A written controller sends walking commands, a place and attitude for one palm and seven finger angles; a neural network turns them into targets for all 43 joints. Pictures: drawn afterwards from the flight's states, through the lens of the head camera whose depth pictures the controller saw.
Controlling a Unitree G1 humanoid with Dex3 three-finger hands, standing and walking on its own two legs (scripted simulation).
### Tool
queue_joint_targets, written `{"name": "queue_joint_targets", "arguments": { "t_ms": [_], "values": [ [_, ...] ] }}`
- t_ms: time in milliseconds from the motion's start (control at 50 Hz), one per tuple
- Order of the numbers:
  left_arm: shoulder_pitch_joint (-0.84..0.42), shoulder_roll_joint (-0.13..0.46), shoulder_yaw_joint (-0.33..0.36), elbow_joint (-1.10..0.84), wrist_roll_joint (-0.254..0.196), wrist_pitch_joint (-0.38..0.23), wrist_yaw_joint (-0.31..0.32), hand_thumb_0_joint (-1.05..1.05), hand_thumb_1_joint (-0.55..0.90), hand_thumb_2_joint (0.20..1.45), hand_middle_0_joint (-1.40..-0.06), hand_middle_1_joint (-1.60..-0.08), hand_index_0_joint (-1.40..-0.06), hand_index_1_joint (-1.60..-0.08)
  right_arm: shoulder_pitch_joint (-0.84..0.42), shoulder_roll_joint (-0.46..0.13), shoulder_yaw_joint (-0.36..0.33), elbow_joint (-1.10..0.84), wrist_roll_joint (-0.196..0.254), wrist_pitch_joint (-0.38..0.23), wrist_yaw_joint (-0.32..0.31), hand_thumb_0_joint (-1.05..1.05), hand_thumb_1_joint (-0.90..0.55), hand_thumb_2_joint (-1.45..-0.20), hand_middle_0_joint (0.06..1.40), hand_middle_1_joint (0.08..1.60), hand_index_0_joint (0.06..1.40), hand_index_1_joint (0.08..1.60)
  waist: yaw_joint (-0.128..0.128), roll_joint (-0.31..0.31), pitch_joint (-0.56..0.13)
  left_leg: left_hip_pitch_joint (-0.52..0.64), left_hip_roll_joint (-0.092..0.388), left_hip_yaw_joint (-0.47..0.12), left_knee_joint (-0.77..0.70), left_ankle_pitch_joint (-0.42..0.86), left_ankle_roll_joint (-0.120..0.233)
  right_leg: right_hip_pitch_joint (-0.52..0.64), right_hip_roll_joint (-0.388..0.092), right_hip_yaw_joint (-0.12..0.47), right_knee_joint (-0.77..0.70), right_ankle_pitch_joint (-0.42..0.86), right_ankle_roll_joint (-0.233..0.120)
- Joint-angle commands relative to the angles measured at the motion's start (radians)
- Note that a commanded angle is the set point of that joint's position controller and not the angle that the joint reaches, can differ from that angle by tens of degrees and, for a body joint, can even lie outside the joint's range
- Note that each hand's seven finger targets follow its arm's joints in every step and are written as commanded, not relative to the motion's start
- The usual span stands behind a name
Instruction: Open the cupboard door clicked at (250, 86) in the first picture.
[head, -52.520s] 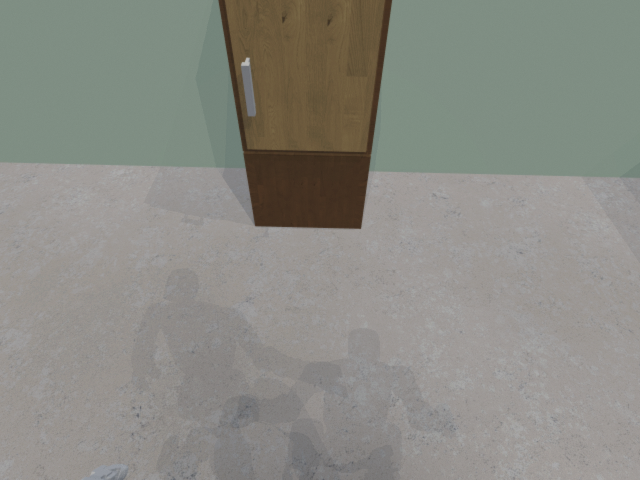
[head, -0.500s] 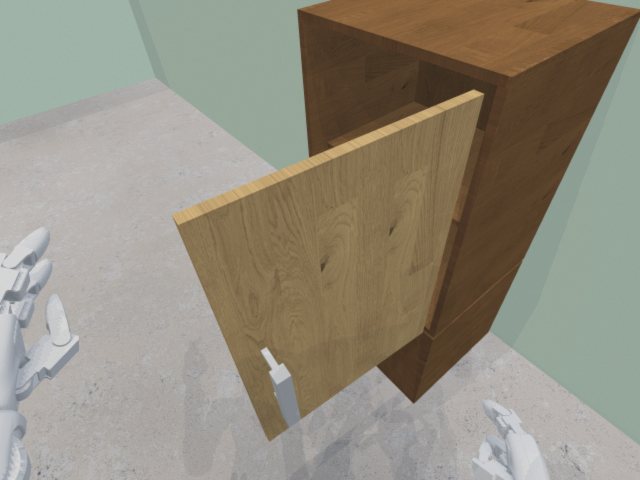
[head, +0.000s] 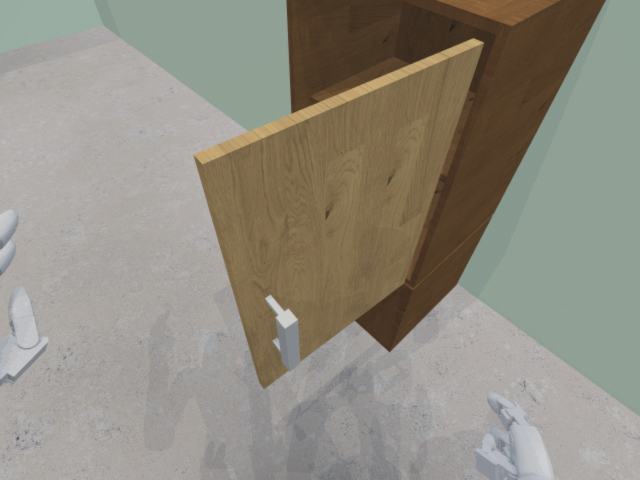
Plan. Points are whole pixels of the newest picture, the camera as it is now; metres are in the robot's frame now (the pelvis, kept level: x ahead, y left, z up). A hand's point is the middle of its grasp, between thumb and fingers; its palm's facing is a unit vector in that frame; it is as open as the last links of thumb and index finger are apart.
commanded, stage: step back with the hand held close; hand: left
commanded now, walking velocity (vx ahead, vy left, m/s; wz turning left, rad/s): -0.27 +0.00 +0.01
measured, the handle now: (281, 333) +0.35 +0.08 -0.10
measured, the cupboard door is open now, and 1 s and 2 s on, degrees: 86 86 86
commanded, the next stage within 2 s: stop stepping back and stand still in 0.60 s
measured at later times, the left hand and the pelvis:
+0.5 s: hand out of the picture +0.11 +0.29 +0.16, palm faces +0.51 -0.73 -0.45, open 7.4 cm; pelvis -0.08 +0.01 -0.01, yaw +6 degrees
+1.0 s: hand out of the picture +0.06 +0.24 +0.16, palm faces +0.35 -0.81 -0.48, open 7.4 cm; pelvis -0.16 -0.01 -0.02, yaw -3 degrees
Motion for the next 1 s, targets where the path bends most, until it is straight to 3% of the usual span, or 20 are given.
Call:
{"name": "queue_joint_targets", "arguments": {
  "t_ms": [0, 100, 200, 280, 320, 360, 400, 420, 440, 500, 640, 680, 740, 760, 780, 800, 840, 900, 940, 980],
  "values": [
    [-0.019, 0.161, 0.143, -0.194, 0.009, -0.086, 0.032, 0.0, 0.9, 0.9, -0.2, -0.3, -0.2, -0.3, -0.097, -0.132, -0.049, -0.158, -0.01, -0.079, -0.008, 0.0, -0.9, -0.9, 0.2, 0.3, 0.2, 0.3, 0.006, 0.085, -0.079, -0.192, 0.098, -0.132, -0.203, -0.391, 0.033, 0.144, 0.001, 0.054, 0.002, -0.114, 0.001],
    [-0.026, 0.164, 0.168, -0.239, 0.024, -0.107, 0.033, 0.0, 0.9, 0.9, -0.2, -0.3, -0.2, -0.3, -0.089, -0.132, -0.053, -0.155, -0.013, -0.118, -0.007, 0.0, -0.9, -0.9, 0.2, 0.3, 0.2, 0.3, 0.013, 0.14, -0.122, -0.312, 0.142, -0.2, -0.261, -0.522, 0.06, 0.249, 0.053, 0.039, 0.151, -0.064, 0.002],
    [-0.004, 0.159, 0.185, -0.246, 0.025, -0.12, 0.029, 0.0, 0.9, 0.9, -0.2, -0.3, -0.2, -0.3, -0.071, -0.124, -0.06, -0.14, -0.019, -0.147, 0.004, 0.0, -0.9, -0.9, 0.2, 0.3, 0.2, 0.3, 0.01, 0.119, -0.116, -0.351, 0.124, -0.168, -0.188, -0.548, 0.056, 0.21, 0.047, 0.105, 0.151, -0.096, -0.021],
    [-0.068, 0.148, 0.129, -0.241, 0.011, -0.111, 0.039, 0.0, 0.9, 0.9, -0.2, -0.3, -0.2, -0.3, -0.027, -0.095, -0.063, -0.085, -0.024, -0.136, 0.017, 0.0, -0.9, -0.9, 0.2, 0.3, 0.2, 0.3, -0.015, -0.16, -0.108, 0.03, -0.021, -0.017, 0.235, -0.283, -0.041, -0.263, -0.171, 0.344, -0.166, -0.246, -0.118],
    [-0.125, 0.163, 0.113, -0.231, 0.019, -0.102, 0.055, 0.0, 0.9, 0.9, -0.2, -0.3, -0.2, -0.3, -0.029, -0.084, -0.063, -0.058, -0.024, -0.121, 0.021, 0.0, -0.9, -0.9, 0.2, 0.3, 0.2, 0.3, -0.027, -0.214, -0.12, 0.146, -0.037, -0.002, 0.33, -0.211, -0.046, -0.357, -0.222, 0.317, -0.194, -0.177, -0.128],
    [-0.176, 0.186, 0.116, -0.253, 0.019, -0.101, 0.057, 0.0, 0.9, 0.9, -0.2, -0.3, -0.2, -0.3, -0.055, -0.095, -0.056, -0.057, -0.021, -0.117, 0.013, 0.0, -0.9, -0.9, 0.2, 0.3, 0.2, 0.3, -0.032, -0.108, -0.062, 0.15, -0.012, -0.032, 0.114, -0.207, -0.034, -0.36, -0.143, 0.214, -0.119, -0.161, -0.075],
    [-0.151, 0.195, 0.156, -0.274, 0.023, -0.119, 0.055, 0.0, 0.9, 0.9, -0.2, -0.3, -0.2, -0.3, -0.092, -0.121, -0.054, -0.089, -0.02, -0.131, -0.002, 0.0, -0.9, -0.9, 0.2, 0.3, 0.2, 0.3, -0.003, 0.187, -0.075, -0.109, 0.187, -0.258, -0.228, -0.343, 0.041, -0.113, 0.04, 0.068, 0.174, -0.14, 0.005],
    [-0.141, 0.186, 0.178, -0.283, 0.032, -0.13, 0.049, 0.0, 0.9, 0.9, -0.2, -0.3, -0.2, -0.3, -0.105, -0.125, -0.058, -0.094, -0.025, -0.146, 0.0, 0.0, -0.9, -0.9, 0.2, 0.3, 0.2, 0.3, 0.004, 0.316, -0.145, -0.306, 0.318, -0.406, -0.403, -0.621, 0.099, 0.117, 0.114, 0.036, 0.472, -0.182, 0.014],
    [-0.147, 0.201, 0.205, -0.299, 0.034, -0.135, 0.044, 0.0, 0.9, 0.9, -0.2, -0.3, -0.2, -0.3, -0.096, -0.111, -0.069, -0.094, -0.032, -0.16, 0.005, 0.0, -0.9, -0.9, 0.2, 0.3, 0.2, 0.3, 0.003, 0.288, -0.174, -0.352, 0.366, -0.439, -0.447, -0.642, 0.13, 0.147, 0.129, 0.062, 0.692, -0.234, 0.008],
    [-0.073, 0.162, 0.179, -0.263, 0.005, -0.124, 0.043, 0.0, 0.9, 0.9, -0.2, -0.3, -0.2, -0.3, -0.104, -0.095, -0.082, -0.066, -0.038, -0.175, 0.04, 0.0, -0.9, -0.9, 0.2, 0.3, 0.2, 0.3, 0.017, 0.101, -0.18, -0.132, 0.313, -0.281, -0.295, -0.349, 0.121, -0.06, 0.084, 0.073, 0.736, -0.291, -0.007],
    [-0.105, 0.149, 0.109, -0.286, -0.028, -0.112, 0.034, 0.0, 0.9, 0.9, -0.2, -0.3, -0.2, -0.3, -0.065, -0.089, -0.055, -0.027, -0.048, -0.179, 0.055, 0.0, -0.9, -0.9, 0.2, 0.3, 0.2, 0.3, 0.005, 0.22, -0.259, 0.156, 0.239, -0.141, -0.375, -0.223, -0.017, 0.018, 0.093, -0.052, 0.164, -0.392, -0.049],
    [-0.093, 0.176, 0.133, -0.278, -0.034, -0.127, 0.024, 0.0, 0.9, 0.9, -0.2, -0.3, -0.2, -0.3, -0.059, -0.077, -0.052, -0.026, -0.054, -0.157, 0.058, 0.0, -0.9, -0.9, 0.2, 0.3, 0.2, 0.3, 0.012, 0.188, -0.268, 0.202, 0.209, -0.092, -0.284, -0.065, -0.066, 0.066, 0.05, -0.018, -0.109, -0.261, -0.079],
    [-0.078, 0.284, 0.214, -0.28, -0.029, -0.147, 0.033, 0.0, 0.9, 0.9, -0.2, -0.3, -0.2, -0.3, -0.086, -0.066, -0.031, -0.041, -0.041, -0.137, 0.05, 0.0, -0.9, -0.9, 0.2, 0.3, 0.2, 0.3, 0.012, -0.105, -0.206, 0.252, 0.032, 0.051, 0.189, -0.085, -0.082, -0.2, -0.24, 0.198, -0.263, -0.004, -0.143],
    [-0.073, 0.321, 0.257, -0.273, -0.019, -0.154, 0.044, 0.0, 0.9, 0.9, -0.2, -0.3, -0.2, -0.3, -0.079, -0.076, -0.022, -0.034, -0.062, -0.151, 0.052, 0.0, -0.9, -0.9, 0.2, 0.3, 0.2, 0.3, 0.012, -0.034, -0.256, 0.211, 0.033, 0.037, 0.22, -0.091, -0.075, -0.143, -0.285, 0.183, -0.196, 0.166, -0.162],
    [-0.049, 0.218, 0.168, -0.219, -0.029, -0.119, 0.029, 0.0, 0.9, 0.9, -0.2, -0.3, -0.2, -0.3, -0.051, -0.064, -0.034, -0.043, -0.028, -0.143, 0.044, 0.0, -0.9, -0.9, 0.2, 0.3, 0.2, 0.3, -0.005, -0.221, -0.243, 0.139, -0.004, 0.006, 0.232, -0.065, -0.06, -0.038, -0.211, 0.123, -0.094, 0.29, -0.134],
    [-0.013, 0.236, 0.199, -0.214, -0.029, -0.092, 0.029, 0.0, 0.9, 0.9, -0.2, -0.3, -0.2, -0.3, -0.07, -0.075, -0.032, -0.072, -0.015, -0.136, 0.034, 0.0, -0.9, -0.9, 0.2, 0.3, 0.2, 0.3, -0.006, -0.243, -0.22, 0.14, 0.001, 0.02, 0.217, -0.002, -0.043, -0.039, -0.179, 0.091, -0.061, 0.338, -0.105],
    [-0.013, 0.23, 0.201, -0.218, -0.029, -0.071, 0.027, 0.0, 0.9, 0.9, -0.2, -0.3, -0.2, -0.3, -0.07, -0.084, -0.024, -0.076, -0.009, -0.134, 0.015, 0.0, -0.9, -0.9, 0.2, 0.3, 0.2, 0.3, -0.025, -0.064, -0.182, 0.231, 0.012, 0.009, 0.084, 0.189, -0.018, -0.056, -0.113, 0.03, 0.001, 0.33, -0.042],
    [-0.003, 0.229, 0.203, -0.194, -0.028, -0.085, 0.029, 0.0, 0.9, 0.9, -0.2, -0.3, -0.2, -0.3, -0.062, -0.108, -0.023, -0.071, -0.015, -0.16, 0.003, 0.0, -0.9, -0.9, 0.2, 0.3, 0.2, 0.3, -0.01, 0.196, -0.14, 0.225, 0.12, -0.181, -0.137, -0.002, 0.031, -0.085, 0.013, -0.034, 0.08, -0.138, -0.007],
    [-0.019, 0.216, 0.195, -0.22, -0.025, -0.094, 0.031, 0.0, 0.9, 0.9, -0.2, -0.3, -0.2, -0.3, -0.068, -0.104, -0.027, -0.075, -0.024, -0.169, 0.002, 0.0, -0.9, -0.9, 0.2, 0.3, 0.2, 0.3, 0.002, 0.186, -0.084, 0.011, 0.138, -0.244, -0.328, -0.394, -0.009, 0.054, 0.052, -0.053, 0.037, -0.315, -0.035],
    [0.021, 0.213, 0.203, -0.216, -0.022, -0.097, 0.029, 0.0, 0.9, 0.9, -0.2, -0.3, -0.2, -0.3, -0.057, -0.102, -0.038, -0.079, -0.023, -0.168, 0.004, 0.0, -0.9, -0.9, 0.2, 0.3, 0.2, 0.3, -0.002, 0.13, -0.08, -0.034, 0.066, -0.145, -0.249, -0.375, -0.06, 0.096, 0.035, -0.044, -0.068, -0.344, -0.063]
  ]
}}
